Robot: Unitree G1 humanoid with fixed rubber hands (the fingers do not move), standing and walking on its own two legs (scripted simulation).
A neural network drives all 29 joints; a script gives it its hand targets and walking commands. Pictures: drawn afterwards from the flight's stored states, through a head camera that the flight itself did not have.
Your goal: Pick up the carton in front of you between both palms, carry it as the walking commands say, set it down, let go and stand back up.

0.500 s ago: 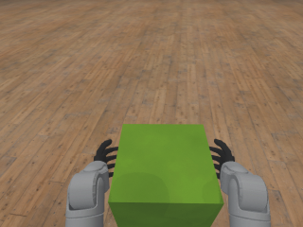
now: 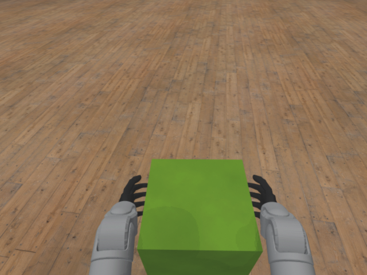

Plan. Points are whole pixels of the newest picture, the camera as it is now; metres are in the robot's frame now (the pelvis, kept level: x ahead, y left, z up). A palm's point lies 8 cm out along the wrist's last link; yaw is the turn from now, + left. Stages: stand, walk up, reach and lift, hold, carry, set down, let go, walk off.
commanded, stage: carry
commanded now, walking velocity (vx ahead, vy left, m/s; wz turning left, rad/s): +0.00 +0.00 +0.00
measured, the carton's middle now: (196, 225) +0.28 +0.00 -0.03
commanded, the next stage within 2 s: hold in 0.62 s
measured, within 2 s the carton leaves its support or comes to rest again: neither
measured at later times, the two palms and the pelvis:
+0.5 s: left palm (131, 205) +0.28 +0.14 +0.04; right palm (267, 205) +0.29 -0.15 +0.04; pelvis +0.00 -0.01 +0.00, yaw +0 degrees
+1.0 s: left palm (144, 200) +0.29 +0.12 +0.05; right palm (287, 219) +0.25 -0.18 +0.05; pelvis -0.01 +0.01 +0.01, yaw -8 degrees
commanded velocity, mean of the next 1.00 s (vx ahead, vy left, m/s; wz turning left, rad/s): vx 0.00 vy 0.00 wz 0.00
